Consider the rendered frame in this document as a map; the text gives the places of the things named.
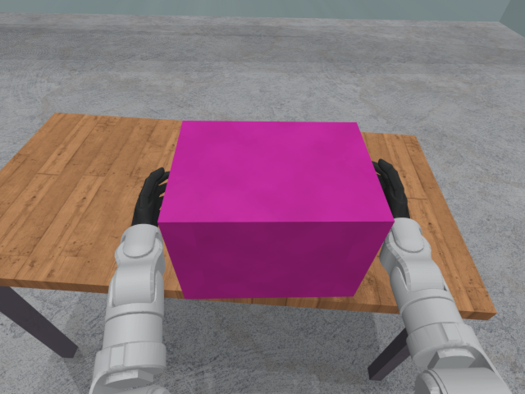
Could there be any carton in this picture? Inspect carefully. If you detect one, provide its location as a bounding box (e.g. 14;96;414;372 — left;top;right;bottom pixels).
157;121;395;299

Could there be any right robot upper arm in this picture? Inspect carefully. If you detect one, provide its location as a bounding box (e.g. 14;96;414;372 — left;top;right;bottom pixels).
414;367;510;394

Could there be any left robot hand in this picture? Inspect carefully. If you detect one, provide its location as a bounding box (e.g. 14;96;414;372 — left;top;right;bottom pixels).
131;167;170;227

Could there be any table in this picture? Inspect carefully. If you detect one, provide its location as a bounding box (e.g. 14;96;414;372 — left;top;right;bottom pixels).
0;112;497;381

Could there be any right robot hand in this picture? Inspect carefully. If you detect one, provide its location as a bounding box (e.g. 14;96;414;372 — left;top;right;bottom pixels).
372;158;410;218

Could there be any right robot forearm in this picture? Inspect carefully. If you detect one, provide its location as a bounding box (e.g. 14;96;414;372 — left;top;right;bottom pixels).
379;218;512;394

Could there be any left robot forearm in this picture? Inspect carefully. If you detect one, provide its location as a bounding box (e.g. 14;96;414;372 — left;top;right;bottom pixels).
89;224;167;394

